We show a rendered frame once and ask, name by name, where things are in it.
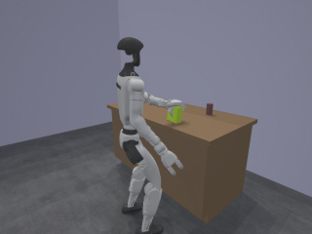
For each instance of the right robot forearm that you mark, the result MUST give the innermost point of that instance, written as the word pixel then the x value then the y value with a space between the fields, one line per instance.
pixel 145 131

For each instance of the left robot forearm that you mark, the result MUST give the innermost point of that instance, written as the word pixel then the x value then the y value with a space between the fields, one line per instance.
pixel 152 100

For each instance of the robot left hand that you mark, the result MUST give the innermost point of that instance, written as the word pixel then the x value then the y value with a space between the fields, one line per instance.
pixel 176 102

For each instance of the robot right hand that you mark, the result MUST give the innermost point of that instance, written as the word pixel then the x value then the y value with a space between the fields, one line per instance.
pixel 168 159

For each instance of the table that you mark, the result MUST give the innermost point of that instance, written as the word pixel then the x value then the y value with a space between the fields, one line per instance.
pixel 213 150

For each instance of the humanoid robot head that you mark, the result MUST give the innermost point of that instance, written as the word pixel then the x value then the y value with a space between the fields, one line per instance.
pixel 131 46

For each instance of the robot right thigh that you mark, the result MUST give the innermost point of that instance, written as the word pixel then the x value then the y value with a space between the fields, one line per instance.
pixel 139 154

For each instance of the robot right upper arm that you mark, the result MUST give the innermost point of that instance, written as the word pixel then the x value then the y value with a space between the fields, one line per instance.
pixel 136 90

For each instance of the robot left upper arm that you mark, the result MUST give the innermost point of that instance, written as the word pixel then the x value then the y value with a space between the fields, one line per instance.
pixel 145 97

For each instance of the sponge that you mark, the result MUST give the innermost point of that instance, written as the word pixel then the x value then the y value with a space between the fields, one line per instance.
pixel 177 112

